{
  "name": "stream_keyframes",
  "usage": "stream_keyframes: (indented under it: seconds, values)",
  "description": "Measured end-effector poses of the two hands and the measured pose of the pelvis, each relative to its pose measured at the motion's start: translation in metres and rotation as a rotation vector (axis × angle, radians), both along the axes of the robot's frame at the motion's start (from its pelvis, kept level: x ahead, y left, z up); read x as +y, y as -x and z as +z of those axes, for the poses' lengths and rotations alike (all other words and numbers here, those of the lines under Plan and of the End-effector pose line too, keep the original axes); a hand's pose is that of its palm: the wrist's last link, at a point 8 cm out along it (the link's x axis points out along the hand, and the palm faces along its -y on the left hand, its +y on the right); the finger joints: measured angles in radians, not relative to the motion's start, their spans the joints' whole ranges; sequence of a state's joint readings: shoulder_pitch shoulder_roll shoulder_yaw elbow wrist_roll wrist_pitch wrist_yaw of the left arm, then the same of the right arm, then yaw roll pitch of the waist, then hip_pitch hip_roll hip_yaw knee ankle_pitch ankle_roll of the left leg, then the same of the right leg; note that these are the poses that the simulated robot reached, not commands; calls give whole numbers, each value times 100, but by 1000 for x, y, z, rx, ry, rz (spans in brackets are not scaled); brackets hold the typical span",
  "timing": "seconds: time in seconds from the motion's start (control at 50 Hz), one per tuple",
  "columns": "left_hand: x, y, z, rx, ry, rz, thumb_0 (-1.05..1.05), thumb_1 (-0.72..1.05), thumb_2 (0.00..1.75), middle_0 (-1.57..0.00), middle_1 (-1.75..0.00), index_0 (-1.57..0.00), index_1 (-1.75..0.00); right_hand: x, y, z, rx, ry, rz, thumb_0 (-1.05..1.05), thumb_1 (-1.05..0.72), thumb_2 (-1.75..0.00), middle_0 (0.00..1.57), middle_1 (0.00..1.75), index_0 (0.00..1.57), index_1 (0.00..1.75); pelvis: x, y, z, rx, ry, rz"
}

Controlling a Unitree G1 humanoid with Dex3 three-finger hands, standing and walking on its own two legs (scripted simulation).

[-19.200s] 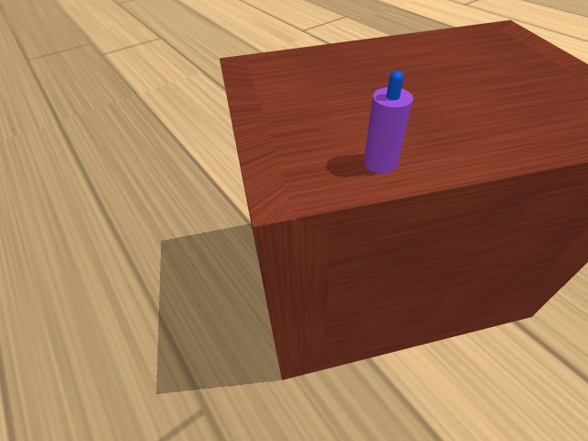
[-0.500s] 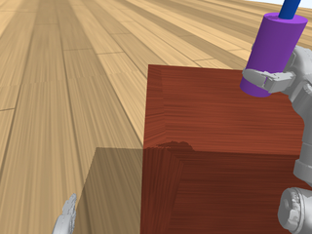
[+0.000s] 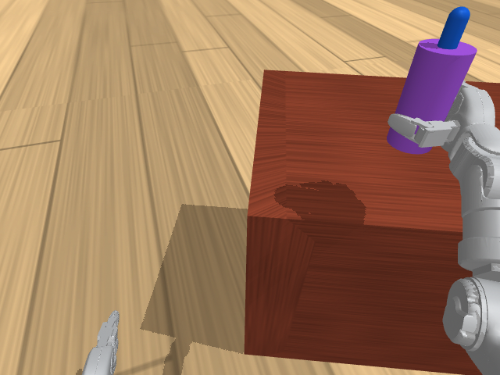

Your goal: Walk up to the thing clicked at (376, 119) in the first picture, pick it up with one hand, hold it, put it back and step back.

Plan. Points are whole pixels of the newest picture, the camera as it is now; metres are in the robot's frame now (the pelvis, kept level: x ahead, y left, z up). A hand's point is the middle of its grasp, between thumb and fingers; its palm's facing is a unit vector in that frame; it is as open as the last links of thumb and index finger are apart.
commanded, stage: crouch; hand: right
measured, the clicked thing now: (431, 84) +0.43 -0.19 +0.29
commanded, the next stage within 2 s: lower in 0.64 s
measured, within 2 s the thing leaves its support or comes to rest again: neither
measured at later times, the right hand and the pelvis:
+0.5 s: hand (411, 125) +0.47 -0.21 +0.20, palm faces +0.19 +0.98 -0.01, open 9.7 cm; pelvis +0.02 +0.00 +0.00, yaw +0 degrees
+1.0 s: hand (402, 141) +0.48 -0.22 +0.16, palm faces +0.19 +0.98 +0.01, open 9.7 cm; pelvis +0.04 -0.01 +0.00, yaw +1 degrees
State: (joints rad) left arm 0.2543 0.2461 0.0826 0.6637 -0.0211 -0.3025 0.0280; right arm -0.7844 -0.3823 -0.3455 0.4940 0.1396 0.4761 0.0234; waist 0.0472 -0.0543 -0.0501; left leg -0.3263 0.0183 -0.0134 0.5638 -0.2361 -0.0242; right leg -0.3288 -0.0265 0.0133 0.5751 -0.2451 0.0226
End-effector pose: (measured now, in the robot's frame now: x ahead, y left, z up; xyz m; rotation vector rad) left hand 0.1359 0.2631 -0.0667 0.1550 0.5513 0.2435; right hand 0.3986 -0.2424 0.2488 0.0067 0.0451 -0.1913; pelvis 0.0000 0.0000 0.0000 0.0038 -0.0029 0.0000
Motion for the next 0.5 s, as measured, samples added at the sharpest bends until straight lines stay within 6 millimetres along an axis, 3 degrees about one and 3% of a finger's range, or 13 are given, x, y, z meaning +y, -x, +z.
stream_keyframes:
  seconds: [0.28, 0.5]
  values:
    - [-6, -6, 2, 20, -9, -7, -1, -54, 6, -5, -4, -5, -4, -13, -25, -31, -5, 11, -15, -1, 43, -114, 77, 113, 78, 112, 1, -9, 1, 41, 3, 9]
    - [-7, -20, 1, 56, -24, -7, -1, -54, 6, -5, -4, -5, -4, -18, -40, -43, -22, 22, -2, -1, 43, -114, 78, 112, 78, 111, -1, -22, 1, 69, 0, 8]
